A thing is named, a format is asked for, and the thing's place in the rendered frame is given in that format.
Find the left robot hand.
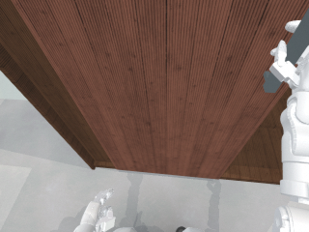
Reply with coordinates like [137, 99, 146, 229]
[80, 188, 116, 232]

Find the wardrobe door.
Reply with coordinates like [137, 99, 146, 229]
[0, 0, 112, 162]
[12, 0, 309, 180]

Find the right robot hand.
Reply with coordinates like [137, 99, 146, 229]
[269, 20, 309, 94]

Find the handle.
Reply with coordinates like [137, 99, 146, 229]
[263, 8, 309, 93]

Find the robot right upper arm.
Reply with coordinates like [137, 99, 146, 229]
[272, 205, 309, 232]

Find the robot right forearm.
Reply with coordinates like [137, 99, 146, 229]
[280, 91, 309, 205]

